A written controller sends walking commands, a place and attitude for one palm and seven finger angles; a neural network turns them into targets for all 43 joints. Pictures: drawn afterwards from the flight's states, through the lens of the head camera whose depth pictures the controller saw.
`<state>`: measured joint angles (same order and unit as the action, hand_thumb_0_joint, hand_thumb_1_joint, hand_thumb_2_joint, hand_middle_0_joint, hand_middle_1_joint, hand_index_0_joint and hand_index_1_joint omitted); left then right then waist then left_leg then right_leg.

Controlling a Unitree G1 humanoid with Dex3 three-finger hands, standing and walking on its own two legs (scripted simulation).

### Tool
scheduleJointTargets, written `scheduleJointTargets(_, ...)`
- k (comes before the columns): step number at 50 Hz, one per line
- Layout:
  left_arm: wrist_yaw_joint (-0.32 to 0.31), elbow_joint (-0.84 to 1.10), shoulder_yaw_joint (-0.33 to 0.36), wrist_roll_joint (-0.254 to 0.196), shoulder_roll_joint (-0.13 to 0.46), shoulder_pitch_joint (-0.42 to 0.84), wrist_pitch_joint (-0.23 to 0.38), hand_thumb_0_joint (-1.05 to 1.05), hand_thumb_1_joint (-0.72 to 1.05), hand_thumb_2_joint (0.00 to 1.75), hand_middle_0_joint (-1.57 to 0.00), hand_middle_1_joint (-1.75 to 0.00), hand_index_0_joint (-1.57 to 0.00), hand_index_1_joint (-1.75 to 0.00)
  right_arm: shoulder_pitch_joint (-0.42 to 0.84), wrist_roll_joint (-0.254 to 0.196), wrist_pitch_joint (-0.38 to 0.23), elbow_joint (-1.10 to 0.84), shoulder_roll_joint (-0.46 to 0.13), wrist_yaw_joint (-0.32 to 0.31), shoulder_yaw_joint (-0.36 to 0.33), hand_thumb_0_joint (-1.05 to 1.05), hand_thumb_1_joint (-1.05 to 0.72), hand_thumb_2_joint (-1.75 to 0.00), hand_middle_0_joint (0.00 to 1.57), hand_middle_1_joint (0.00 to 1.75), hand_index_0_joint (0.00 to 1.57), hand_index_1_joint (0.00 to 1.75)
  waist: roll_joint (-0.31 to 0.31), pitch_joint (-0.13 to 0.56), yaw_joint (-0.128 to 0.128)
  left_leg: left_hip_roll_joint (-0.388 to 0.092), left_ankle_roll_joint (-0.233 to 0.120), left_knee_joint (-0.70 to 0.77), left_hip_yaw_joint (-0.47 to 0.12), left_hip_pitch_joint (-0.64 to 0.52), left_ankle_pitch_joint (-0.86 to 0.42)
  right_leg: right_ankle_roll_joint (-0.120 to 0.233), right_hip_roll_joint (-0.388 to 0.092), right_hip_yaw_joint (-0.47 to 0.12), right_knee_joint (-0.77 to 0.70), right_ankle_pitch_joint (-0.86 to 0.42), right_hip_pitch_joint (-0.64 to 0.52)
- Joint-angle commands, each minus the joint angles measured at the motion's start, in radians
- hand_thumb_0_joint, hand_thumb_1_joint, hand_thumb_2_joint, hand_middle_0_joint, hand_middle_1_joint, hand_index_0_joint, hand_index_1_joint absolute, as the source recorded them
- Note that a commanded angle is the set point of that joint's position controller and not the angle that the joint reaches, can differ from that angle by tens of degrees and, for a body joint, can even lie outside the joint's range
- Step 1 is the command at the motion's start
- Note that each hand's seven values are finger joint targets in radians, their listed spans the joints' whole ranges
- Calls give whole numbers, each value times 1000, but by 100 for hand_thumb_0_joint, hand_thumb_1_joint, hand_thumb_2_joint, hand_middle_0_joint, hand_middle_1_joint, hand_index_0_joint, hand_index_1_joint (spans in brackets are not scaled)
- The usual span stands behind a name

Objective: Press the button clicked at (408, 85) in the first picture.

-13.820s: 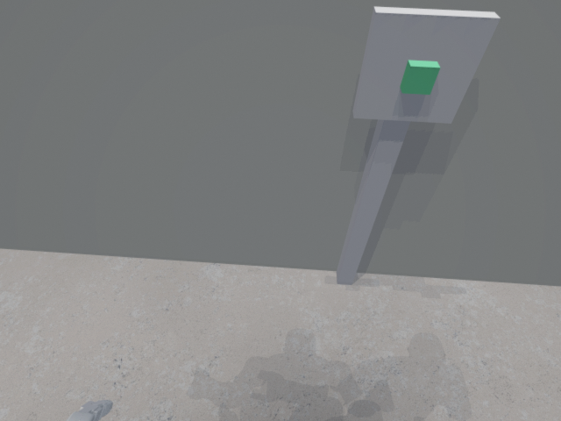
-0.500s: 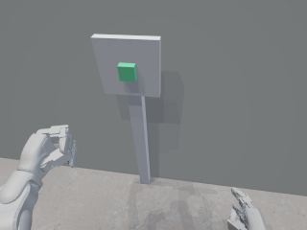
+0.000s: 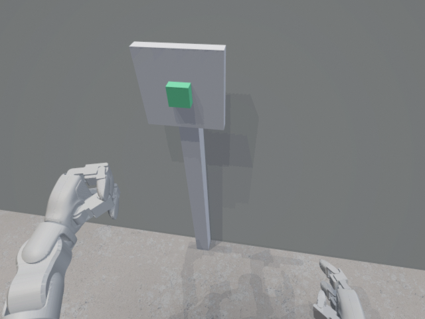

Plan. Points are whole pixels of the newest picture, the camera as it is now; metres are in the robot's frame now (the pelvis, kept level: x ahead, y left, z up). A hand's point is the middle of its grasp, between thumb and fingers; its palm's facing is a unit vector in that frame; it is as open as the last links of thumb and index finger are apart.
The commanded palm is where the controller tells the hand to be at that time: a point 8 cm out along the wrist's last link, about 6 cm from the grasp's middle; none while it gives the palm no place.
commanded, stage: aim a knuckle at the button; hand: left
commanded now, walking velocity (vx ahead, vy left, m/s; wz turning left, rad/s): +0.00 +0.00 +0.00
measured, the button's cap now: (179, 94) +0.58 +0.15 +0.15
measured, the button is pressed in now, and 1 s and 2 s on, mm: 0 0 0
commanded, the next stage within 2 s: press the button with the knuckle in 1.72 s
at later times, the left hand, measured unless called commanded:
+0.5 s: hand (152, 158) +0.37 +0.17 +0.13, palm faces -0.06 -1.00 -0.02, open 3.1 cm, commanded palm +0.35 +0.22 +0.13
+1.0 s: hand (179, 130) +0.47 +0.13 +0.12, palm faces -0.06 -1.00 +0.00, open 3.1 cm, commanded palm +0.46 +0.19 +0.12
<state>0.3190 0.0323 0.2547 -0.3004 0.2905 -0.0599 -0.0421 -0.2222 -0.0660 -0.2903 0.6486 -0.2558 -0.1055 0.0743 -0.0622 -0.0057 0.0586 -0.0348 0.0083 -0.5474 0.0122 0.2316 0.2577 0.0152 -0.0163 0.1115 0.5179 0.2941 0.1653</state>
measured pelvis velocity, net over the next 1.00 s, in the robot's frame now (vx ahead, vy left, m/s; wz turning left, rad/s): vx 0.01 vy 0.01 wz -0.05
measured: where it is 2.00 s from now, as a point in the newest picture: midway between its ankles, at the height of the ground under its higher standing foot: outside the picture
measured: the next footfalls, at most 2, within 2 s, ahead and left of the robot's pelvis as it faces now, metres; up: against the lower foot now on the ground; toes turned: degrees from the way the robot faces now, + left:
none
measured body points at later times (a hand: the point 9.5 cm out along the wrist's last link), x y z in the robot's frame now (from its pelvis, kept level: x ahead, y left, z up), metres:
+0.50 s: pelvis +0.01 +0.01 +0.00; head +0.02 -0.01 +0.45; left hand +0.37 +0.22 +0.13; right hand +0.16 -0.24 -0.09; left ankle +0.03 +0.13 -0.73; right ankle +0.00 -0.11 -0.73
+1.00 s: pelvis +0.01 +0.01 -0.01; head +0.05 +0.00 +0.44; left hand +0.46 +0.19 +0.12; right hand +0.07 -0.25 -0.13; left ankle +0.03 +0.13 -0.73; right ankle +0.00 -0.11 -0.73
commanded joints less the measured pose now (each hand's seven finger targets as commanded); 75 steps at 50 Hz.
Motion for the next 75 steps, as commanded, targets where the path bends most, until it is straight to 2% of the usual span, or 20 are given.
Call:
scheduleJointTargets(1, -27, 161, 31, 13, 166, 403, 74, 0, 90, 90, -130, -150, -130, -150, 122, 6, -63, -157, -104, -20, -46, 0, -90, -90, 20, 30, 20, 30, 17, 149, -38, 41, -39, 89, -25, -100, -45, -10, 15, -63, -107, -60, 89)
scheduleJointTargets(5, -53, 61, 71, 23, 189, 407, 69, 0, 90, 90, -130, -150, -130, -150, 117, 11, -42, -154, -105, -10, -49, 0, -90, -90, 20, 30, 20, 30, 80, 182, -20, 39, -38, 84, -20, -82, -113, -9, 13, -62, -87, -153, 53)
scheduleJointTargets(8, -67, 4, 86, 29, 195, 454, 58, 0, 90, 90, -130, -150, -130, -150, 121, 10, -14, -156, -103, -3, -48, 0, -90, -90, 20, 30, 20, 30, 44, 182, -18, 40, -33, 83, -4, -72, -139, -6, 10, -63, -77, -195, 44)
scheduleJointTargets(12, -80, 5, 33, 43, 146, 523, 74, 0, 90, 90, -130, -150, -130, -150, 111, 11, 3, -170, -100, 8, -55, 0, -90, -90, 20, 30, 20, 30, 19, 220, -27, 39, -32, 72, 1, -99, -191, -3, 13, -59, -57, -260, 45)
scheduleJointTargets(14, -85, -44, 40, 48, 163, 548, 81, 0, 90, 90, -130, -150, -130, -150, 92, 12, 13, -158, -107, 10, -59, 0, -90, -90, 20, 30, 20, 30, 92, 223, -36, 33, -35, 64, -2, -88, -203, -5, 18, -58, -54, -275, 47)
scheduleJointTargets(17, -91, -59, 6, 56, 135, 612, 87, 0, 90, 90, -130, -150, -130, -150, 87, 8, 29, -158, -106, 11, -63, 0, -90, -90, 20, 30, 20, 30, 32, 226, -48, 35, -32, 61, 2, -100, -200, -3, 16, -59, -48, -275, 70)
scheduleJointTargets(24, -132, -156, 5, 78, 145, 750, 111, 0, 90, 90, -130, -150, -130, -150, 54, 13, 66, -135, -113, 14, -73, 0, -90, -90, 20, 30, 20, 30, 70, 271, -61, 31, -33, 46, -2, -106, -241, 0, 20, -61, -33, -308, 70)
scheduleJointTargets(27, -142, -188, -32, 87, 108, 802, 125, 0, 90, 90, -130, -150, -130, -150, 42, 13, 79, -132, -110, 21, -75, 0, -90, -90, 20, 30, 20, 30, 34, 291, -68, 32, -28, 40, -1, -114, -256, 3, 18, -60, -23, -327, 77)
scheduleJointTargets(31, -156, -324, 19, 96, 168, 875, 130, 0, 90, 90, -130, -150, -130, -150, 17, 13, 113, -114, -121, 20, -77, 0, -90, -90, 20, 30, 20, 30, 88, 270, -78, 31, -32, 34, 2, -64, -234, 0, 19, -67, -22, -321, 85)
scheduleJointTargets(37, -160, -400, -18, 112, 141, 1032, 192, 0, 90, 90, -130, -150, -130, -150, -27, 18, 136, -102, -116, 32, -85, 0, -90, -90, 20, 30, 20, 30, 3, 353, -97, 32, -28, 2, -1, -93, -280, 7, 22, -70, 6, -356, 102)
scheduleJointTargets(40, -167, -533, -5, 115, 158, 1101, 212, 0, 90, 90, -130, -150, -130, -150, -58, 18, 150, -82, -128, 35, -91, 0, -90, -90, 20, 30, 20, 30, 101, 315, -117, 29, -35, -5, -4, -40, -234, 0, 29, -70, 4, -324, 135)
scheduleJointTargets(47, -190, -731, 10, 150, 189, 1330, 293, 0, 90, 90, -130, -150, -130, -150, -129, 30, 173, -49, -136, 49, -97, 0, -90, -90, 20, 30, 20, 30, 40, 355, -148, 33, -33, -34, -6, -7, -191, 3, 32, -78, 32, -274, 198)
scheduleJointTargets(49, -192, -802, 44, 157, 230, 1355, 322, 0, 90, 90, -130, -150, -130, -150, -161, 37, 179, -37, -145, 53, -100, 0, -90, -90, 20, 30, 20, 30, 94, 375, -151, 32, -37, -46, -8, 23, -200, 1, 37, -79, 46, -290, 189)
scheduleJointTargets(51, -191, -865, 35, 171, 227, 1406, 341, 0, 90, 90, -130, -150, -130, -150, -178, 38, 186, -29, -145, 57, -101, 0, -90, -90, 20, 30, 20, 30, 60, 374, -166, 33, -36, -55, -4, 40, -181, -1, 36, -83, 53, -277, 220)
scheduleJointTargets(55, -182, -897, 86, 181, 265, 1323, 378, 0, 90, 90, -130, -150, -130, -150, -211, 47, 200, -51, -151, 71, -111, 0, -90, -90, 20, 30, 20, 30, 49, 463, -132, 32, -33, -69, 2, 44, -229, 3, 41, -83, 85, -324, 186)
scheduleJointTargets(60, -166, -833, 103, 169, 274, 1236, 378, 0, 90, 90, -130, -150, -130, -150, -217, 43, 224, -83, -153, 81, -121, 0, -90, -90, 20, 30, 20, 30, 66, 467, -119, 28, -39, -71, 20, 67, -264, 0, 48, -83, 86, -382, 151)
scheduleJointTargets(65, -173, -740, 112, 164, 306, 1299, 371, 0, 90, 90, -130, -150, -130, -150, -216, 38, 234, -81, -153, 73, -125, 0, -90, -90, 20, 30, 20, 30, 36, 431, -138, 25, -44, -63, 24, 62, -214, -2, 51, -89, 63, -339, 170)
scheduleJointTargets(68, -173, -705, 48, 160, 233, 1320, 377, 0, 90, 90, -130, -150, -130, -150, -202, 34, 226, -77, -140, 71, -120, 0, -90, -90, 20, 30, 20, 30, -17, 423, -152, 23, -40, -64, 18, 18, -207, 1, 54, -85, 56, -310, 204)
scheduleJointTargets(70, -177, -719, 70, 157, 260, 1329, 376, 0, 90, 90, -130, -150, -130, -150, -209, 35, 222, -63, -146, 67, -124, 0, -90, -90, 20, 30, 20, 30, 9, 426, -156, 20, -40, -66, 12, 13, -205, 0, 54, -83, 56, -305, 207)
scheduleJointTargets(75, -175, -802, 34, 157, 211, 1315, 350, 0, 90, 90, -130, -150, -130, -150, -201, 33, 217, -58, -148, 69, -116, 0, -90, -90, 20, 30, 20, 30, 41, 381, -163, 22, -40, -62, 5, 32, -166, 0, 51, -76, 53, -264, 243)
